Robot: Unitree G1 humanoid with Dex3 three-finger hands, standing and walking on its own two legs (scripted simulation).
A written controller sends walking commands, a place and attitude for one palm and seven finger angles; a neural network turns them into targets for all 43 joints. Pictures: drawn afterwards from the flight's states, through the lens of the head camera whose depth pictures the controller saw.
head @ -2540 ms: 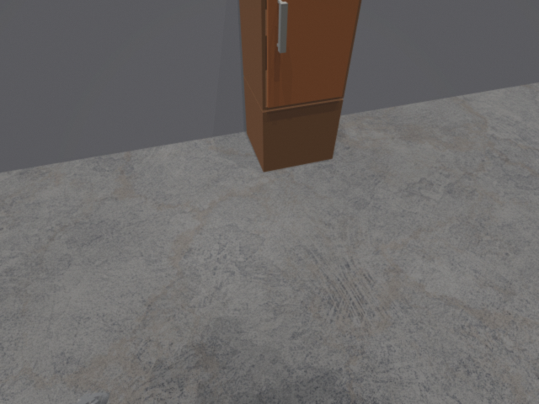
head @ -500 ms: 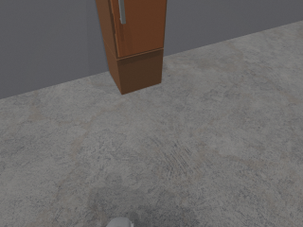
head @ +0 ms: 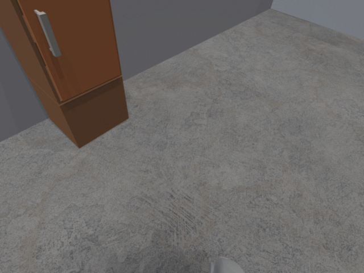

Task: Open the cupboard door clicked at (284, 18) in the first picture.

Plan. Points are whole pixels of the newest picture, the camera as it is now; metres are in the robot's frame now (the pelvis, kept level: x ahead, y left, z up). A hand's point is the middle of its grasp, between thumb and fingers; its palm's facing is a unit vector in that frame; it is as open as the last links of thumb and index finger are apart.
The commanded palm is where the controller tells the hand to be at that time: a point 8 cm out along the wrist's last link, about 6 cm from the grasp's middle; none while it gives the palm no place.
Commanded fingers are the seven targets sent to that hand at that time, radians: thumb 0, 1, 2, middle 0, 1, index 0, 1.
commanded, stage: walk to a spot facing it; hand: left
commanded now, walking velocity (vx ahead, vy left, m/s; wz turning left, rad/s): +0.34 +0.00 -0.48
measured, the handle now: (47, 33) +0.97 +0.65 +0.01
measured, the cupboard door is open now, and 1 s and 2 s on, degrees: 0 0 0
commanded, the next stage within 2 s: turn to face it in 1.18 s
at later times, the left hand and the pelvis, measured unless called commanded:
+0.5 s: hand (149, 210) +0.32 +0.11 -0.17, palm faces -0.19 -0.96 -0.23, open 7.1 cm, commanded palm none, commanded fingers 0.00 0.90 0.90 -0.20 -0.30 -0.20 -0.30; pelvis +0.20 -0.06 +0.00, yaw -12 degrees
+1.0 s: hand (159, 165) +0.48 +0.10 -0.18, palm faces -0.29 -0.95 -0.13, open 7.4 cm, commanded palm none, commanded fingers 0.00 0.90 0.90 -0.20 -0.30 -0.20 -0.30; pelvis +0.40 -0.06 +0.00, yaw -21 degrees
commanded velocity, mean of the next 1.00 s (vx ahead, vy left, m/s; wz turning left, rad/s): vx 0.36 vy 0.00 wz -0.30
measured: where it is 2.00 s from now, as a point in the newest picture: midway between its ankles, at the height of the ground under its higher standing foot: (219, 203)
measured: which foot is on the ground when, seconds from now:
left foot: down 0.00-0.26, up 0.28-0.66, down 0.68-1.00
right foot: up 0.00-0.24, down 0.26-0.68, up 0.70-1.00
